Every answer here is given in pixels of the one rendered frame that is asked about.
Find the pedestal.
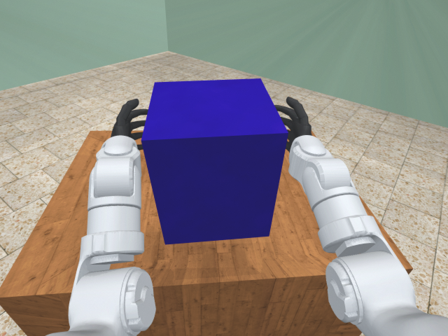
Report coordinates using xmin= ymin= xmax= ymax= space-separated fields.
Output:
xmin=0 ymin=129 xmax=413 ymax=336

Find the carton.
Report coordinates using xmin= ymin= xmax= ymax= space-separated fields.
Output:
xmin=141 ymin=78 xmax=288 ymax=245

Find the robot right upper arm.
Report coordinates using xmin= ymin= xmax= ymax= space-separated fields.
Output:
xmin=325 ymin=251 xmax=448 ymax=336

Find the robot left hand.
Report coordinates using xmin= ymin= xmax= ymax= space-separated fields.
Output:
xmin=111 ymin=99 xmax=148 ymax=150

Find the robot left upper arm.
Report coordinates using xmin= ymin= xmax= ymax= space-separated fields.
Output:
xmin=46 ymin=267 xmax=156 ymax=336

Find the left robot forearm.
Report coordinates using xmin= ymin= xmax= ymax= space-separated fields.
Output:
xmin=69 ymin=135 xmax=144 ymax=325

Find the robot right hand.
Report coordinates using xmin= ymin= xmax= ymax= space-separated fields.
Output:
xmin=274 ymin=97 xmax=312 ymax=153

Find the right robot forearm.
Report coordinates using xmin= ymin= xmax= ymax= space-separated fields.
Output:
xmin=288 ymin=135 xmax=416 ymax=304

